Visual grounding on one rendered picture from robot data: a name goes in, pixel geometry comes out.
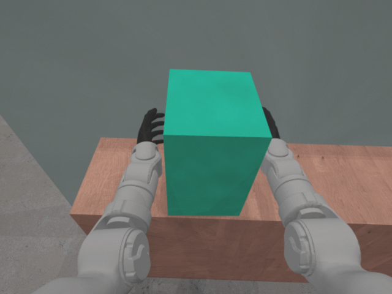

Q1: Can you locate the right robot forearm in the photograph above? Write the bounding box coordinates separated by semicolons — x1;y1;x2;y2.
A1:
260;138;361;264

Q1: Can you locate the robot right upper arm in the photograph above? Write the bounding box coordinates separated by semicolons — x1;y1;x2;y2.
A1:
284;218;392;294

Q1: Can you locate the robot left upper arm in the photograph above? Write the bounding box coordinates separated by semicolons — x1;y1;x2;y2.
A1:
31;227;151;294

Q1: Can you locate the left robot forearm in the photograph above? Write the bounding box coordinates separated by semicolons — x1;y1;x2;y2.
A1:
77;141;162;270

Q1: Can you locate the pedestal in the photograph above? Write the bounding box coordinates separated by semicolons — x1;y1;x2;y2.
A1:
69;137;392;283

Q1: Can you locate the carton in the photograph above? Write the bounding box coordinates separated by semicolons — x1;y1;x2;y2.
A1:
163;69;272;216

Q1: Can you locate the right robot hand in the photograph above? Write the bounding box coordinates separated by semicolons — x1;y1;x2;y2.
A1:
262;107;280;139

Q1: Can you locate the left robot hand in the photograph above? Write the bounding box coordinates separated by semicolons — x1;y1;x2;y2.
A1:
137;108;165;144

